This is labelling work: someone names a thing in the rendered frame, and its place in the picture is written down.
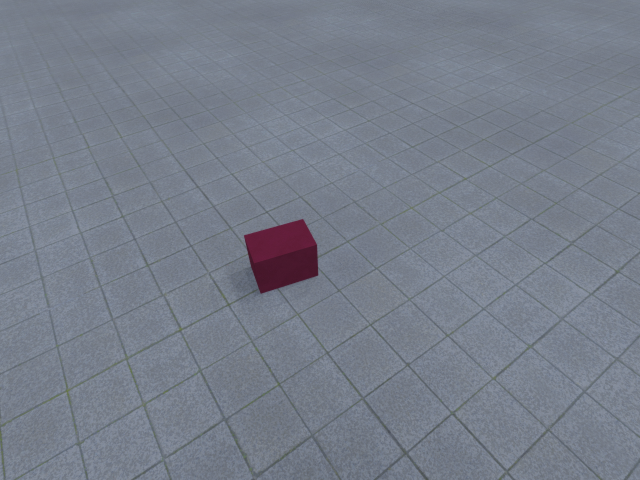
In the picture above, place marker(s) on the carton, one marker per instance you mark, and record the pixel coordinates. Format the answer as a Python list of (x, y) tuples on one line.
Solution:
[(282, 255)]

